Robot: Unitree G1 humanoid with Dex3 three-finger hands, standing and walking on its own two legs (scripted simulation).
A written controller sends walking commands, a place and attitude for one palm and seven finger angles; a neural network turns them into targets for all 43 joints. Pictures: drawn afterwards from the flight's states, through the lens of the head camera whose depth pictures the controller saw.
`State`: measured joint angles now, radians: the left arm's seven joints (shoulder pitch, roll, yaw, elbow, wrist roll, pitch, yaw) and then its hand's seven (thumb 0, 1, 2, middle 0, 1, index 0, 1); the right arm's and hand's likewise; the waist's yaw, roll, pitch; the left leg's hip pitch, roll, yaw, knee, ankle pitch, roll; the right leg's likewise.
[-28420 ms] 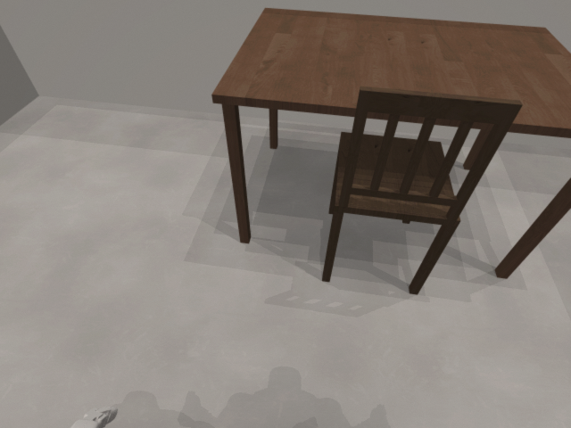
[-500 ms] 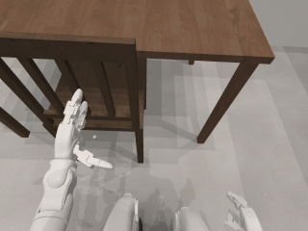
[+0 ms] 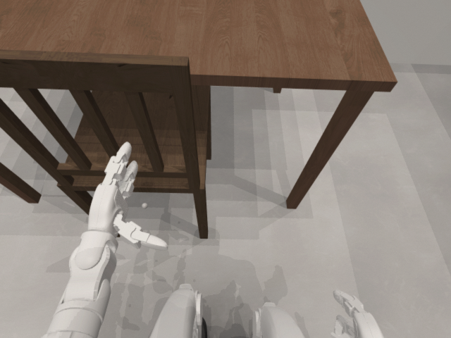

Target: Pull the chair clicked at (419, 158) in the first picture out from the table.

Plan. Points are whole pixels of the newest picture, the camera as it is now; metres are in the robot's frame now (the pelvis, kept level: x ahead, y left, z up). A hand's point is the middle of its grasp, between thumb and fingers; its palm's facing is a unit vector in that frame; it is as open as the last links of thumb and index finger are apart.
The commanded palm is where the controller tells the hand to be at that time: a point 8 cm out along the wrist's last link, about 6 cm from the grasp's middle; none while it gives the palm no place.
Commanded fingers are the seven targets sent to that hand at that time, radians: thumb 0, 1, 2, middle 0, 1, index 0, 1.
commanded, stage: aim the fingers beside a spindle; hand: left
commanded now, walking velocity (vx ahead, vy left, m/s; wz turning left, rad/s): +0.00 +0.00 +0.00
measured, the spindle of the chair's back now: (104, 134) +0.48 +0.27 +0.01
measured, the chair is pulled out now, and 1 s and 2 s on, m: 0.00 0.00 0.00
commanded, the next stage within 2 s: push the fingers through the gap in 1.68 s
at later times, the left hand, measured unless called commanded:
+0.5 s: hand (146, 206) +0.33 +0.15 +0.03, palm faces +0.01 -1.00 -0.03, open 17.0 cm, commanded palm +0.31 +0.22 +0.03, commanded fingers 0.00 -0.50 0.30 -0.06 -0.08 -0.06 -0.08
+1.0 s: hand (130, 197) +0.34 +0.18 +0.03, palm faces +0.03 -1.00 -0.04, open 17.0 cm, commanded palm +0.31 +0.21 +0.02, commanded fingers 0.00 -0.50 0.30 -0.06 -0.08 -0.06 -0.08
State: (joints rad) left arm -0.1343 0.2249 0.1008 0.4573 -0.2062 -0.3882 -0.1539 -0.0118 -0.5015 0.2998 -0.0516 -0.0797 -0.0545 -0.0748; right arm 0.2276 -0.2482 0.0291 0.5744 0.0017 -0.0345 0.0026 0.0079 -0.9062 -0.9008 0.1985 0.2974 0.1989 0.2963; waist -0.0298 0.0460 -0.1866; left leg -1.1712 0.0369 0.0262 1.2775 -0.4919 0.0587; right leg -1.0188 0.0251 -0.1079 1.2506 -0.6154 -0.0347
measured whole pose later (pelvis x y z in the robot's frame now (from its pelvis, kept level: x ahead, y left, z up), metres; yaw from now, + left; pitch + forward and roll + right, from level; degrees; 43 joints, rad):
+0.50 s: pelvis +0.00 -0.01 +0.00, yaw +0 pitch +21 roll -3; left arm -0.07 0.20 0.10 0.35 -0.17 -0.46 -0.11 -0.01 -0.50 0.30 -0.06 -0.08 -0.06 -0.08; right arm 0.20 -0.24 0.03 0.58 -0.02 -0.06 -0.01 0.01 -0.91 -0.90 0.20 0.30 0.20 0.30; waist -0.03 0.04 -0.18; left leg -1.16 0.04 0.02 1.29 -0.50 0.05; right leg -1.01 0.03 -0.11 1.27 -0.62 -0.05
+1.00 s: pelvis +0.00 +0.00 +0.00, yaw +0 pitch +22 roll -4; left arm -0.15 0.25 0.15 0.42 -0.20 -0.44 -0.13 -0.01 -0.50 0.30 -0.06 -0.08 -0.06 -0.08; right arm 0.20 -0.24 0.03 0.59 -0.01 -0.05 0.00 0.01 -0.91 -0.90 0.20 0.30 0.20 0.30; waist -0.03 0.05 -0.18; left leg -1.18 0.04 0.02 1.30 -0.50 0.06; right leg -1.03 0.03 -0.11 1.27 -0.62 -0.03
